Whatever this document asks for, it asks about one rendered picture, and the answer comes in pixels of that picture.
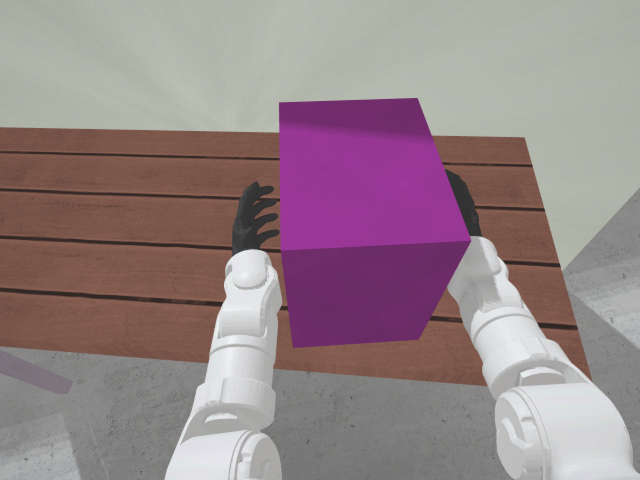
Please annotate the robot right forearm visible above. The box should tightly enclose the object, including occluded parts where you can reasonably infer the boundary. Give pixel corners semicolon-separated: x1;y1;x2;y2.
447;236;633;464

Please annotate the left robot hand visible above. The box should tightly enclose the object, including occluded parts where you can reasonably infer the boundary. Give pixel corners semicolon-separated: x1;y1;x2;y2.
232;182;280;257

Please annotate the robot left forearm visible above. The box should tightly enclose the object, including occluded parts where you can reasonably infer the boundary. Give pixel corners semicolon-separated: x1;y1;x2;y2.
165;250;282;480

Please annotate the robot left upper arm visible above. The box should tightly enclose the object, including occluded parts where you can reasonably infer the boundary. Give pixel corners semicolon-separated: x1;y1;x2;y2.
166;429;282;480

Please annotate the right robot hand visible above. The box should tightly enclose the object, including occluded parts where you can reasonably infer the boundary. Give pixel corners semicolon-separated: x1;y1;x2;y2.
445;169;482;237

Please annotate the robot right upper arm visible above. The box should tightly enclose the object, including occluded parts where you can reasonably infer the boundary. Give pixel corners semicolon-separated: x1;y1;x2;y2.
495;383;640;480

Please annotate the carton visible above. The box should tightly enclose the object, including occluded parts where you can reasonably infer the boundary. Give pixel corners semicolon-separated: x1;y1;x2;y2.
279;98;471;348

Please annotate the table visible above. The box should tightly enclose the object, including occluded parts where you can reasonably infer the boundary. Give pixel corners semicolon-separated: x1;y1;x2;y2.
0;127;593;394

